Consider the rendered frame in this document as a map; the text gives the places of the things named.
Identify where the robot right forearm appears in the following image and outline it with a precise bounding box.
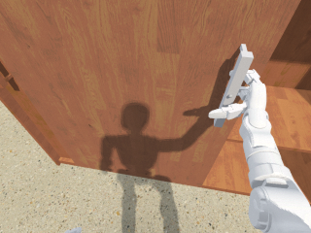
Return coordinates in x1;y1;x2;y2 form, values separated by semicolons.
239;108;311;211

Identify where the right robot hand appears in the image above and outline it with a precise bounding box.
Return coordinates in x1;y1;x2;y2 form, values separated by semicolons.
208;69;267;120

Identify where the robot right upper arm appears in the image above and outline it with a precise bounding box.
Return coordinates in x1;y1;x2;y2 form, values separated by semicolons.
248;185;311;233

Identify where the wardrobe door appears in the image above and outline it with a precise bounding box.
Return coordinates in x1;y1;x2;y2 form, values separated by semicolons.
0;58;71;159
0;0;301;187

